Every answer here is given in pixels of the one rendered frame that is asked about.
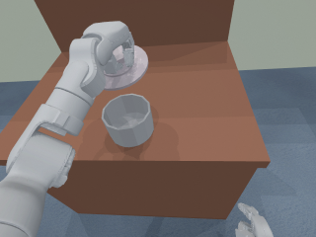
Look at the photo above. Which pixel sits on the left robot upper arm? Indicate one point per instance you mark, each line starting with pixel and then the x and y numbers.
pixel 43 163

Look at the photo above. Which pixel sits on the robot left forearm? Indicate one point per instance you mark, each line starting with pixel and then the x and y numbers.
pixel 83 79

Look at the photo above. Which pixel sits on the pot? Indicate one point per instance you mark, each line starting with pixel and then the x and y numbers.
pixel 128 120

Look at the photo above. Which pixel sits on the knob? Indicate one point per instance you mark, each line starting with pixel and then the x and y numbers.
pixel 118 55

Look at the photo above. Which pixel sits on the table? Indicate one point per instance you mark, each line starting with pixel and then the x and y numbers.
pixel 206 144

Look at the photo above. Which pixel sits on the lid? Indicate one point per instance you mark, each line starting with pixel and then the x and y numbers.
pixel 128 76

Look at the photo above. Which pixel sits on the right robot hand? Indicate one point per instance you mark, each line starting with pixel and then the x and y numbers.
pixel 258 227

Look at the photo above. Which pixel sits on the left robot hand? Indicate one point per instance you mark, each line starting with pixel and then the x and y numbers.
pixel 119 35

